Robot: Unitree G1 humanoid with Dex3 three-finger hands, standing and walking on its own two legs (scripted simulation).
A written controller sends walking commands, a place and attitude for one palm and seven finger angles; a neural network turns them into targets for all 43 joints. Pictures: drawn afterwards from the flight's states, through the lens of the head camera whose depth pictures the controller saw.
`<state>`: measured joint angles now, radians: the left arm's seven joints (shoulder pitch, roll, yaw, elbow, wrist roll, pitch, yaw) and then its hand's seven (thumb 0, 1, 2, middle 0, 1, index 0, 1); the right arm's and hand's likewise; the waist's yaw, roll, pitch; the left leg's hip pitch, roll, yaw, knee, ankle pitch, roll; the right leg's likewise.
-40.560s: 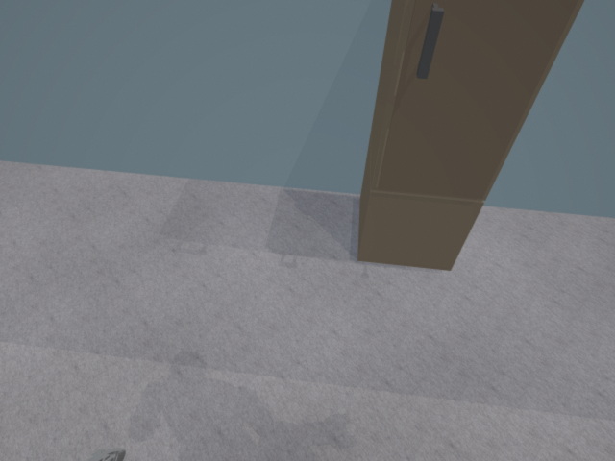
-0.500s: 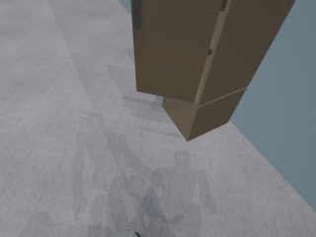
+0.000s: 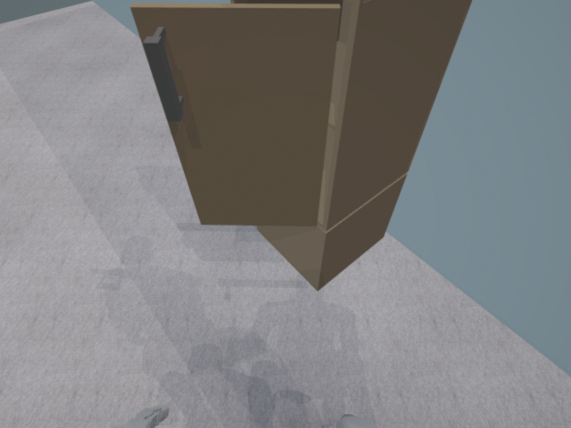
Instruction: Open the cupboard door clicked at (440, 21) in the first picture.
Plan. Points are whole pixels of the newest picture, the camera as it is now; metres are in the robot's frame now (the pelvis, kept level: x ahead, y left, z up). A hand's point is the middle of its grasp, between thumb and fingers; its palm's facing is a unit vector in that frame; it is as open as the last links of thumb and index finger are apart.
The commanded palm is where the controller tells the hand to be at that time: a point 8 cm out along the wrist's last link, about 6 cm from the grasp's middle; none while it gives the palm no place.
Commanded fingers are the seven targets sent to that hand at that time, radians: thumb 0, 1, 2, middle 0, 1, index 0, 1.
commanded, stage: take the last steps up to it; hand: left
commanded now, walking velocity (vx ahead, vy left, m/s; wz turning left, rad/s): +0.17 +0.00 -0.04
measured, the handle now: (168, 75) +0.67 +0.22 +0.15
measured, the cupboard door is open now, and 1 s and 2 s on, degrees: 49 49 49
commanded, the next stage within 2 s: come to a stop and stand still in 0.02 s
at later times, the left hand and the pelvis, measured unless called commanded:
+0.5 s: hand out of the picture +0.13 +0.20 -0.19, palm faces +0.06 -0.98 -0.20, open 7.3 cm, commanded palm none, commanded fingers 0.00 0.90 0.90 -0.20 -0.30 -0.20 -0.30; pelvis +0.10 +0.01 -0.01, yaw -1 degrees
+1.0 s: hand out of the picture +0.10 +0.14 -0.18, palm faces +0.02 -0.98 -0.20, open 7.3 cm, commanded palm none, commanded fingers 0.00 0.90 0.90 -0.20 -0.30 -0.20 -0.30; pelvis +0.06 -0.04 +0.00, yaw +0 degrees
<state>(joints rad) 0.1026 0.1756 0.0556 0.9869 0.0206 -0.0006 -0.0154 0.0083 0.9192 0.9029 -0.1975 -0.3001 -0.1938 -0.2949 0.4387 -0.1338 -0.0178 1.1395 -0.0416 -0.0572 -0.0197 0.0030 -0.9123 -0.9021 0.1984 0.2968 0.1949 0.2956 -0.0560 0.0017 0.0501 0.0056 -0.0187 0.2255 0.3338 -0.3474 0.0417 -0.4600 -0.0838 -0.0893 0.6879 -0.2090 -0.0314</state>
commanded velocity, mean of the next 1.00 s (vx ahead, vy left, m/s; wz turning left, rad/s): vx -0.10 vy -0.01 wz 0.00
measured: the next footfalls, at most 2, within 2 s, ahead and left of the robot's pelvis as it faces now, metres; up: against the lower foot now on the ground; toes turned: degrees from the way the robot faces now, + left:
right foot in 0.04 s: +0.12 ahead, -0.12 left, +0.00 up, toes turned -7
left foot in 0.36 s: +0.19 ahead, +0.12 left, +0.00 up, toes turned +3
